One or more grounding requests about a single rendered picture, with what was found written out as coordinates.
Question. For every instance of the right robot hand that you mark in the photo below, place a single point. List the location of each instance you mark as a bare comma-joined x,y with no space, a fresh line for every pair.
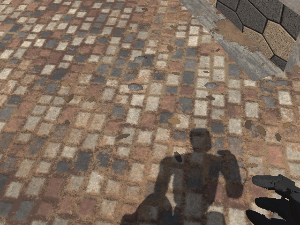
289,209

